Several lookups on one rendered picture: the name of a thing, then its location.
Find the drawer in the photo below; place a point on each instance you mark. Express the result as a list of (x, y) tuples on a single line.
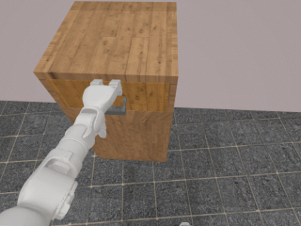
[(141, 96)]

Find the left robot forearm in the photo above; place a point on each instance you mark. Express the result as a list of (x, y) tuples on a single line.
[(68, 155)]

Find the handle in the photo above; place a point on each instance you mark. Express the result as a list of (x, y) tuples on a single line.
[(117, 110)]

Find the cabinet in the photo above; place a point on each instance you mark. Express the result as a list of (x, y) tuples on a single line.
[(119, 40)]

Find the left robot upper arm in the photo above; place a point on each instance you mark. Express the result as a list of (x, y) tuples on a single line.
[(49, 196)]

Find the robot left hand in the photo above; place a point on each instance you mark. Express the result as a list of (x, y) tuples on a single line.
[(102, 96)]

